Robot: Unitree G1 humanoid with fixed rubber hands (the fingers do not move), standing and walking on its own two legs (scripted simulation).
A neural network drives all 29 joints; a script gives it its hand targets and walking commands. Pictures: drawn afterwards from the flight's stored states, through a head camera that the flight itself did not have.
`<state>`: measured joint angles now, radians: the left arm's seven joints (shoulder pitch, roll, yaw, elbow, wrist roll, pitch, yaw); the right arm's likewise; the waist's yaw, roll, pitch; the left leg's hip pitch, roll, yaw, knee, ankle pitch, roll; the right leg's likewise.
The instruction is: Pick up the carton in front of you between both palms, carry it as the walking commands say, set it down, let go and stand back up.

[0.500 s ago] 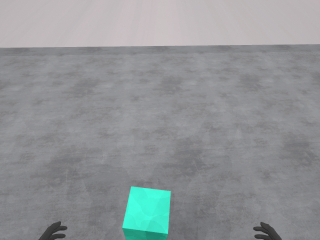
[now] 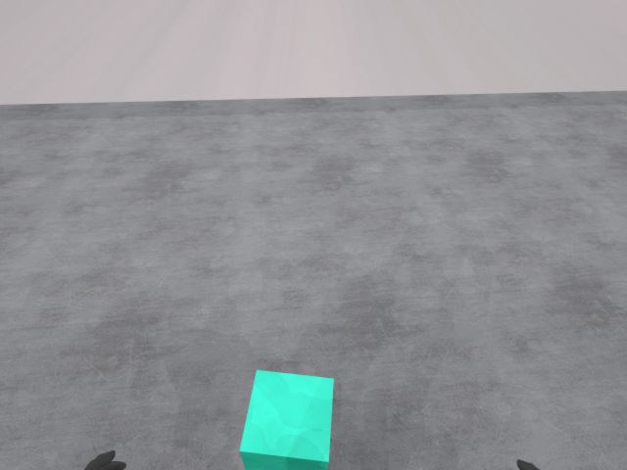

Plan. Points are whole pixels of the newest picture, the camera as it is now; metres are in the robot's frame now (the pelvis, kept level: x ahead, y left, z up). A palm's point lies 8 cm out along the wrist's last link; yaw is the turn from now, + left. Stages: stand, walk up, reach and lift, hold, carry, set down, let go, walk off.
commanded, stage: stand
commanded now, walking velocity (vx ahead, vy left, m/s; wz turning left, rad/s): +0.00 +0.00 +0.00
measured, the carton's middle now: (290, 429) +0.41 +0.05 -0.65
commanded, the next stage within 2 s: none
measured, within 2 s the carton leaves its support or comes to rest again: neither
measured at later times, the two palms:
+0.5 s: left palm out of the picture +0.08 +0.30 -0.10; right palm out of the picture +0.08 -0.30 -0.09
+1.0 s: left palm out of the picture +0.07 +0.31 -0.10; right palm out of the picture +0.07 -0.31 -0.09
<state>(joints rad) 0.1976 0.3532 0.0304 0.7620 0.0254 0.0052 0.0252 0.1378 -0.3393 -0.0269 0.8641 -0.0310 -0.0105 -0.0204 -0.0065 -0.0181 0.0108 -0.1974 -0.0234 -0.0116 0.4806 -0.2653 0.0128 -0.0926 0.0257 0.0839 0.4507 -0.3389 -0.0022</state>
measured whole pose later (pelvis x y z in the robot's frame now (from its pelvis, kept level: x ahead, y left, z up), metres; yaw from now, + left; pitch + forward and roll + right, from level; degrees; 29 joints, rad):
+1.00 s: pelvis -0.03 +0.00 +0.01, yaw +1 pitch -3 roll +0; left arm 0.14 0.39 0.01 0.98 0.01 -0.01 0.01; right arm 0.10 -0.38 -0.01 1.06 -0.01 -0.02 -0.01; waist -0.01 -0.01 0.03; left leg -0.16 -0.03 -0.02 0.37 -0.17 0.02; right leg -0.05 0.02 0.08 0.34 -0.24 0.01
